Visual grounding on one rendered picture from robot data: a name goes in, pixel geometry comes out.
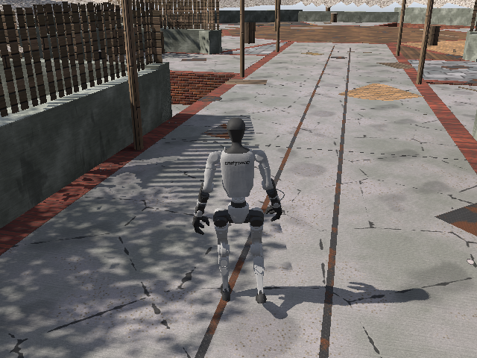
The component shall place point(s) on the right robot hand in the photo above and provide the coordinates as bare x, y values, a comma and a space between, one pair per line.
272, 210

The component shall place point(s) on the robot left thigh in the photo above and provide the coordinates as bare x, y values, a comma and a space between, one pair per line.
220, 219

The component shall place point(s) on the right robot upper arm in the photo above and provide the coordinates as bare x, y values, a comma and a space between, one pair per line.
264, 168

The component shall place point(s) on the robot left forearm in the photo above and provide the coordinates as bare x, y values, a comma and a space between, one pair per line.
201, 204

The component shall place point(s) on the robot right forearm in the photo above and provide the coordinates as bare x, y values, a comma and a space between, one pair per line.
273, 196

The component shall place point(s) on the robot left shin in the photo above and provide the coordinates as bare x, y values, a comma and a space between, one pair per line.
224, 268

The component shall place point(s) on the left robot upper arm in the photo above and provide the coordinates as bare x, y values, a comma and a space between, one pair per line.
209, 173

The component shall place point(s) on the left robot hand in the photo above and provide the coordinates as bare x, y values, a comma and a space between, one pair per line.
196, 223

